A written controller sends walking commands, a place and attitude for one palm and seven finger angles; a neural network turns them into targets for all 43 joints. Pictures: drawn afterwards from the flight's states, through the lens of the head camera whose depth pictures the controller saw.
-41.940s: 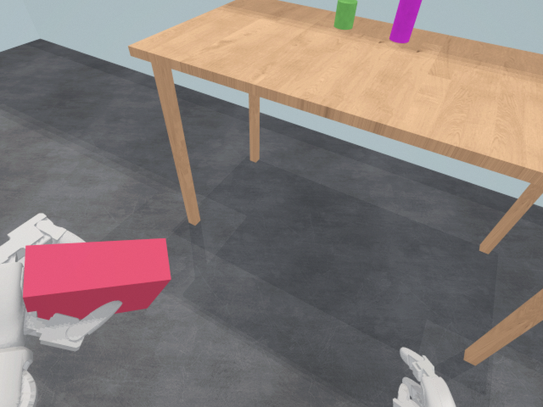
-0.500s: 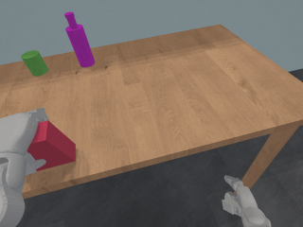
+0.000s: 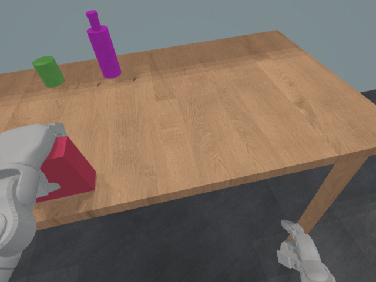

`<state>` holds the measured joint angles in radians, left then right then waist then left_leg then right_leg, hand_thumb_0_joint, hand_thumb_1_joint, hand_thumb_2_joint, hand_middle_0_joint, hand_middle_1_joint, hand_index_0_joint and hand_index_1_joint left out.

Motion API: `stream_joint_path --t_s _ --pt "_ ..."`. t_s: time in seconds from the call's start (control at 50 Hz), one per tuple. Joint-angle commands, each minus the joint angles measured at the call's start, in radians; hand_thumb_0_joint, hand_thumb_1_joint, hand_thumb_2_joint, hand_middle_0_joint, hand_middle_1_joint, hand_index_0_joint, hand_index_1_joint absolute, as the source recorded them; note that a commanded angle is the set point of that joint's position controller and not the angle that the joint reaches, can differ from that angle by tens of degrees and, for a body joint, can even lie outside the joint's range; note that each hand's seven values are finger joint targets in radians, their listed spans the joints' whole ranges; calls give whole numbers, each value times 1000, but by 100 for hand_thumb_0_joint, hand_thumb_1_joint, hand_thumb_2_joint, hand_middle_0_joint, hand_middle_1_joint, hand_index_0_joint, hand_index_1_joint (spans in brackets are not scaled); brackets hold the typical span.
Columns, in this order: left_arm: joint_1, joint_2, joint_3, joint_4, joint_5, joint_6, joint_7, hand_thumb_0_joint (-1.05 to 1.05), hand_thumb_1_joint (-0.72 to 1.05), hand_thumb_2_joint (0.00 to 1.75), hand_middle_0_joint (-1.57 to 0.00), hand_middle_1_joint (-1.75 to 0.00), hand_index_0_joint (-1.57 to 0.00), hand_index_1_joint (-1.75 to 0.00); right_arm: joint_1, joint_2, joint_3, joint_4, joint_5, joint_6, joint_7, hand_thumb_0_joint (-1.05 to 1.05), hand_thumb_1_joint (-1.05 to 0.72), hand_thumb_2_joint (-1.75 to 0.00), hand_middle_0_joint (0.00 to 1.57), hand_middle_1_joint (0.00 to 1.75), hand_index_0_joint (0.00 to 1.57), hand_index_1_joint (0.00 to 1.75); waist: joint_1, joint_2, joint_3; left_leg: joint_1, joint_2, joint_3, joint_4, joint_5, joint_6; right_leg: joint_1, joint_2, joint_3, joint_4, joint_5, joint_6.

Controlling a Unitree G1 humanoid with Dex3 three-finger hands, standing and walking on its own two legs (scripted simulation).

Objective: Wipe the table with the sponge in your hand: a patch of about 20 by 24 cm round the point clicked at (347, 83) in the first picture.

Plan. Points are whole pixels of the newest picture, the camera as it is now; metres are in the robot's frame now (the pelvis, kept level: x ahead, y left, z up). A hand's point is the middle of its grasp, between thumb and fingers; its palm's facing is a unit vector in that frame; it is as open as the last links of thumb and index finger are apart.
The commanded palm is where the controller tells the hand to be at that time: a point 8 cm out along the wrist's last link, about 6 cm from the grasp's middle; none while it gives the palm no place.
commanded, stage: lift the sponge slowly off the table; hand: left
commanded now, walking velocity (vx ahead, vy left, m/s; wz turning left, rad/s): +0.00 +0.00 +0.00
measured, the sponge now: (55, 177) +0.25 +0.32 +0.11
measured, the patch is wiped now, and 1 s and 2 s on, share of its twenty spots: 0.95 0.95 0.95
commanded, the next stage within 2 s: bring the sponge back beside the body in 1.54 s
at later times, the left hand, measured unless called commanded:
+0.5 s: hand (39, 152) +0.25 +0.32 +0.19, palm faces +0.12 -0.02 -0.99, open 9.3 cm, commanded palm +0.20 +0.32 +0.26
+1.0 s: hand (30, 135) +0.25 +0.31 +0.23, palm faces +0.18 -0.01 -0.98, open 9.3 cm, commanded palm +0.20 +0.32 +0.30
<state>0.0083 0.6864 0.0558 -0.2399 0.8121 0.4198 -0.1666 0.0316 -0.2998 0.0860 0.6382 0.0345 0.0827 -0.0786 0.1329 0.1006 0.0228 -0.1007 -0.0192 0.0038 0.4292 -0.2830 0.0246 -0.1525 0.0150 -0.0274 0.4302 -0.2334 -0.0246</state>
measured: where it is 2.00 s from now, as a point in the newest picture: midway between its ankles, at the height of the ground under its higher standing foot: outside the picture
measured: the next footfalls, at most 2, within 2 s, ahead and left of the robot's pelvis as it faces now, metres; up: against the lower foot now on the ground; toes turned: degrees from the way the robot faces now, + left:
none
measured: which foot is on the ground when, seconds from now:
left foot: down 0.00-1.00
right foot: down 0.00-1.00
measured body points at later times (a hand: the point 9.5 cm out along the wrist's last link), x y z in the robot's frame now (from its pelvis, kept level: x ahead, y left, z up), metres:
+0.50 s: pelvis -0.01 -0.01 +0.00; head -0.01 -0.05 +0.45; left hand +0.24 +0.31 +0.24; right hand +0.25 -0.21 -0.08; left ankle -0.03 +0.10 -0.74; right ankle +0.00 -0.11 -0.74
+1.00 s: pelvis -0.02 +0.00 +0.00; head -0.03 -0.04 +0.45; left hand +0.24 +0.31 +0.28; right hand +0.24 -0.19 -0.08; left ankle -0.03 +0.10 -0.74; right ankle +0.00 -0.11 -0.74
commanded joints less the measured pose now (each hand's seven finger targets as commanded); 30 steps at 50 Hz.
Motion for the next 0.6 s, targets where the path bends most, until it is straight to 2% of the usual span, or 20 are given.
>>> stream_joint_path --t_s 0.0,0.04,0.06,0.08,0.14,0.16,0.18,0.24,0.26,0.3,0.34,0.36,0.38,0.42,0.44,0.46,0.48,0.54,0.56,0.58 --pt "-220 247 162 -131 6 -19 38 0 10 130 -120 -160 -120 -160 -196 -100 -52 -167 -2 -56 -14 0 -90 -90 20 30 20 30 4 -26 -204 -38 -19 -18 -49 335 2 156 12 41 -36 241 -34" --pt "-295 281 181 -194 11 -27 40 0 10 130 -120 -160 -120 -160 -240 -98 -45 -185 5 -67 -15 0 -90 -90 20 30 20 30 -1 -10 -226 -16 -18 -31 -48 324 4 153 22 73 -44 223 -43" --pt "-331 289 178 -178 18 -29 45 0 10 130 -120 -160 -120 -160 -201 -97 -45 -181 -3 -71 -19 0 -90 -90 20 30 20 30 7 -22 -260 -25 -24 -18 -36 346 6 176 5 48 -26 241 -35" --pt "-282 278 179 -91 15 -22 46 0 10 130 -120 -160 -120 -160 -198 -97 -52 -159 -2 -67 -22 0 -90 -90 20 30 20 30 -2 -42 -204 -34 -21 -18 -42 331 5 151 12 48 -41 229 -36" --pt "-347 343 220 -146 16 -30 44 0 10 130 -120 -160 -120 -160 -240 -104 -47 -176 2 -72 -22 0 -90 -90 20 30 20 30 6 -18 -231 -24 -23 -31 -46 308 4 162 17 86 -48 211 -45" --pt "-384 339 205 -133 27 -34 44 0 10 130 -120 -160 -120 -160 -206 -101 -46 -173 -4 -73 -24 0 -90 -90 20 30 20 30 8 -24 -261 -28 -28 -17 -35 334 5 180 0 58 -32 230 -37" --pt "-334 322 203 -79 19 -30 42 0 10 130 -120 -160 -120 -160 -206 -99 -51 -156 -1 -66 -24 0 -90 -90 20 30 20 30 2 -22 -219 -30 -24 -19 -42 327 3 160 9 57 -44 221 -38" --pt "-373 350 222 -199 11 -43 37 0 10 130 -120 -160 -120 -160 -253 -98 -47 -188 4 -74 -19 0 -90 -90 20 30 20 30 12 34 -271 -2 -26 -33 -42 343 3 185 16 91 -39 246 -49" --pt "-400 353 216 -185 24 -45 42 0 10 130 -120 -160 -120 -160 -211 -94 -45 -180 -5 -76 -21 0 -90 -90 20 30 20 30 16 8 -301 -11 -30 -21 -31 372 3 205 0 60 -20 268 -41" --pt "-337 324 205 -137 13 -33 36 0 10 130 -120 -160 -120 -160 -210 -101 -53 -164 -1 -62 -16 0 -90 -90 20 30 20 30 11 7 -235 -24 -24 -23 -48 360 -2 177 10 56 -38 261 -41" --pt "-364 351 229 -180 8 -25 34 0 10 130 -120 -160 -120 -160 -259 -99 -45 -185 6 -68 -14 0 -90 -90 20 30 20 30 15 12 -247 -16 -22 -35 -47 340 0 175 18 92 -41 242 -50" --pt "-389 358 225 -173 18 -21 38 0 10 130 -120 -160 -120 -160 -218 -97 -45 -180 -3 -67 -14 0 -90 -90 20 30 20 30 21 -3 -285 -22 -26 -21 -38 359 0 199 -2 64 -24 255 -41" --pt "-326 339 222 -94 10 -9 33 0 10 130 -120 -160 -120 -160 -219 -98 -49 -162 -1 -60 -13 0 -90 -90 20 30 20 30 13 -20 -222 -37 -22 -22 -44 348 -2 175 7 67 -37 251 -41" --pt "-356 364 228 -129 2 -4 22 0 10 130 -120 -160 -120 -160 -228 -108 -53 -167 2 -47 -12 0 -90 -90 20 30 20 30 14 -36 -225 -38 -23 -19 -49 331 -1 172 5 66 -41 246 -36" --pt "-388 372 232 -171 1 0 18 0 10 130 -120 -160 -120 -160 -270 -103 -43 -188 10 -56 -11 0 -90 -90 20 30 20 30 11 2 -236 -24 -20 -31 -48 319 0 164 14 98 -46 225 -46" --pt "-425 372 216 -141 12 7 17 0 10 130 -120 -160 -120 -160 -229 -102 -41 -179 2 -56 -15 0 -90 -90 20 30 20 30 15 -9 -264 -32 -26 -17 -39 335 2 180 -3 68 -30 232 -37" --pt "-382 360 216 -73 8 13 12 0 10 130 -120 -160 -120 -160 -225 -104 -45 -160 4 -50 -15 0 -90 -90 20 30 20 30 6 -21 -210 -41 -20 -22 -50 325 -1 157 7 63 -43 223 -39" --pt "-424 377 216 -182 -2 4 -9 0 10 130 -120 -160 -120 -160 -281 -103 -39 -196 13 -57 -15 0 -90 -90 20 30 20 30 11 24 -258 -16 -20 -35 -49 315 2 169 11 92 -41 220 -47" --pt "-458 371 200 -158 8 6 -12 0 10 130 -120 -160 -120 -160 -238 -97 -35 -188 5 -59 -18 0 -90 -90 20 30 20 30 14 0 -276 -25 -24 -23 -41 332 3 178 -6 59 -27 220 -37" --pt "-425 346 182 -81 6 10 -19 0 10 130 -120 -160 -120 -160 -233 -100 -40 -166 7 -53 -21 0 -90 -90 20 30 20 30 -3 -19 -212 -33 -17 -24 -53 312 1 145 6 49 -46 200 -35"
